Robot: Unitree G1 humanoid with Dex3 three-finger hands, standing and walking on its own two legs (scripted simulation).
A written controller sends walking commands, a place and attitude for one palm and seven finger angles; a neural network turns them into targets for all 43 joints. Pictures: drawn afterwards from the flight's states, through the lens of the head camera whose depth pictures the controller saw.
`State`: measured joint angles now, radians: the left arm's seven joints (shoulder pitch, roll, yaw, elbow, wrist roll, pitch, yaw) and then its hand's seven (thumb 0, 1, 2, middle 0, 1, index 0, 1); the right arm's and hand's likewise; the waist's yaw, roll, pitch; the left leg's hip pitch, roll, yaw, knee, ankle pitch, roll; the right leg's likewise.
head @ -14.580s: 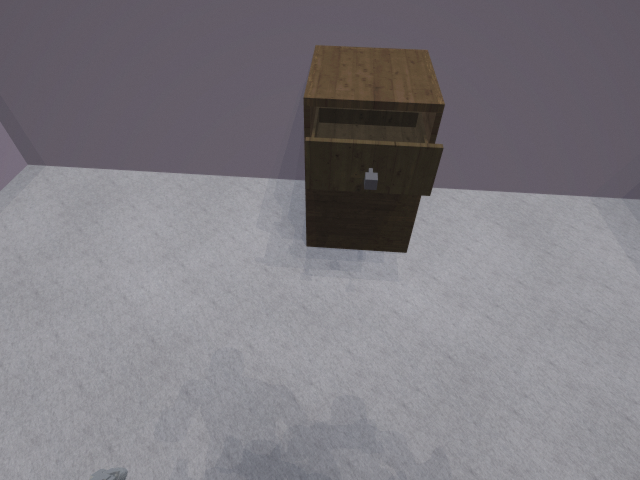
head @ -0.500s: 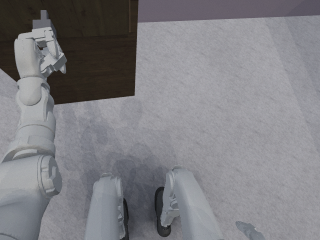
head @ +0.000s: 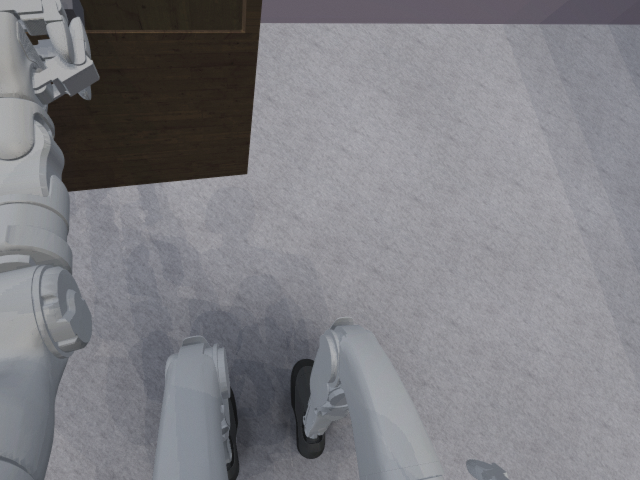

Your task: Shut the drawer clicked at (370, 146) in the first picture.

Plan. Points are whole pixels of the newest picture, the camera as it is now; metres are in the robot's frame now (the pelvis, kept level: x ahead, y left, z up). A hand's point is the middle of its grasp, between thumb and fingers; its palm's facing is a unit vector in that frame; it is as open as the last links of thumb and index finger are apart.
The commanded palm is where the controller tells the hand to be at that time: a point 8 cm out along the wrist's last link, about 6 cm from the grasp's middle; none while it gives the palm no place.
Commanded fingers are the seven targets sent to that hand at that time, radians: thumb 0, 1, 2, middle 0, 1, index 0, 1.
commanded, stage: push the drawer shut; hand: left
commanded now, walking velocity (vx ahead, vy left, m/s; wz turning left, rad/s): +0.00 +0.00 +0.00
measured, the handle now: out of the picture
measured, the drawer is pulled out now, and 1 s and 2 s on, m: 0.00 0.00 0.00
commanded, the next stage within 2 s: pull the fist back off the drawer in 0.02 s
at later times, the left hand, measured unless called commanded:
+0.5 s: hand (77, 57) +0.56 +0.22 +0.02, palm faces +0.11 -0.99 -0.06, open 2.9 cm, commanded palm +0.57 +0.21 +0.03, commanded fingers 0.00 0.90 0.90 -1.40 -1.60 -1.40 -1.60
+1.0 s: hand (88, 61) +0.55 +0.20 +0.03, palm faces +0.14 -0.99 -0.04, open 3.1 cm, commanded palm +0.51 +0.23 +0.06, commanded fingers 0.00 0.90 0.90 -1.40 -1.60 -1.40 -1.60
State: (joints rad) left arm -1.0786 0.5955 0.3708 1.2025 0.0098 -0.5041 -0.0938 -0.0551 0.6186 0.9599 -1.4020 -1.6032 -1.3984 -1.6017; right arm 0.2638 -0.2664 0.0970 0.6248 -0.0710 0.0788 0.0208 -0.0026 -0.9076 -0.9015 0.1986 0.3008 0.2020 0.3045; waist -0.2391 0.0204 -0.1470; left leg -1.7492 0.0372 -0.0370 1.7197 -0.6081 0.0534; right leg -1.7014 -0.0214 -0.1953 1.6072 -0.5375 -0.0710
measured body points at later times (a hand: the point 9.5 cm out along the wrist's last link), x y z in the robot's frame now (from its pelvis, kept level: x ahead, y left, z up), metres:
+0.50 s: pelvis -0.01 +0.01 +0.00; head +0.21 +0.08 +0.39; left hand +0.55 +0.27 +0.03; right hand +0.00 -0.25 -0.09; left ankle +0.06 +0.09 -0.51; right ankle +0.09 -0.09 -0.51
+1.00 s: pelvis +0.03 +0.01 +0.03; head +0.25 +0.05 +0.42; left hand +0.54 +0.26 +0.03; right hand +0.09 -0.25 -0.09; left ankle +0.06 +0.09 -0.51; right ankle +0.09 -0.09 -0.51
